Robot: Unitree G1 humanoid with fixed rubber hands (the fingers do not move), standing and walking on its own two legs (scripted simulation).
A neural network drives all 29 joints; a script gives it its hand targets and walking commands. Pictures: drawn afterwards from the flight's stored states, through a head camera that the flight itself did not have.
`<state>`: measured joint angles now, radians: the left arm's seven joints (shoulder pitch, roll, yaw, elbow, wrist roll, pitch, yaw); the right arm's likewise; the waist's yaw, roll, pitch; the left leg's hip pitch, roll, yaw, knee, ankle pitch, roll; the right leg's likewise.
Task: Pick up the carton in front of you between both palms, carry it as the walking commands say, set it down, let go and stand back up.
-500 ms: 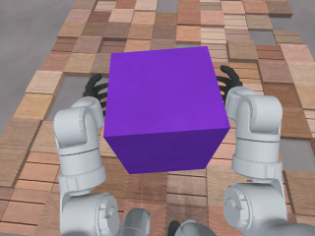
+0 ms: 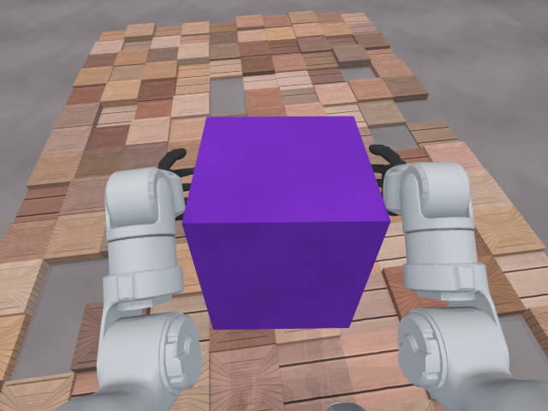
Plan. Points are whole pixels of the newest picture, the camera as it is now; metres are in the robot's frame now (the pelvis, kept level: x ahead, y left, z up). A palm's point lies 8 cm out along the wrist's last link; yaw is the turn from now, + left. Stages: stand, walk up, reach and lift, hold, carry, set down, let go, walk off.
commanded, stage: carry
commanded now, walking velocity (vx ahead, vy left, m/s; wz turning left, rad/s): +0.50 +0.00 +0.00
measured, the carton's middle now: (280, 227) +0.37 -0.02 +0.07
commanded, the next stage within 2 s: none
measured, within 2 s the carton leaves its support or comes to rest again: neither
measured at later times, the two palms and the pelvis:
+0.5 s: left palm (207, 133) +0.62 +0.09 +0.06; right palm (354, 116) +0.64 -0.21 +0.05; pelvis +0.29 -0.07 -0.02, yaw +1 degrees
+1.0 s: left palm (206, 44) +0.88 +0.09 +0.11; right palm (334, 36) +0.87 -0.21 +0.11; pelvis +0.60 -0.06 +0.01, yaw -1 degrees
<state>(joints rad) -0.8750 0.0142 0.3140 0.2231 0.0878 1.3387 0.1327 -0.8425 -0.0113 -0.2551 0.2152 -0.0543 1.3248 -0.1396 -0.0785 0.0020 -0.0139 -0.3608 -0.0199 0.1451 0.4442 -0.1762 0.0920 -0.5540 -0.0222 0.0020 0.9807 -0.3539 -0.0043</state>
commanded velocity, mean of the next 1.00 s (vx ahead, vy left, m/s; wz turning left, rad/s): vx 0.50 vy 0.00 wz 0.00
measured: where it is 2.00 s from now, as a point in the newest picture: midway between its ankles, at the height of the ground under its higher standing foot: (269, 195)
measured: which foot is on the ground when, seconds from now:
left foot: down 0.00-0.26, up 0.28-0.62, down 0.64-1.00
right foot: up 0.00-0.24, down 0.26-0.68, up 0.70-1.00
